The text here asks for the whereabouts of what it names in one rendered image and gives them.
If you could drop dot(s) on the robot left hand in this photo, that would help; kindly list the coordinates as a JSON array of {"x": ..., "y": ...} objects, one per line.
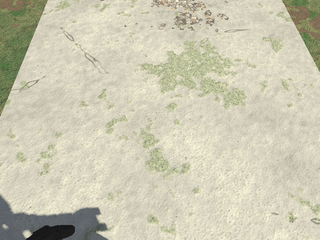
[{"x": 57, "y": 232}]

